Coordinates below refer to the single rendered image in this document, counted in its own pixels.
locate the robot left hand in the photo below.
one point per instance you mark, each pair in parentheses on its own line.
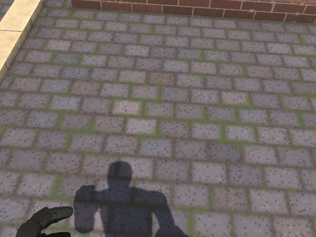
(42,219)

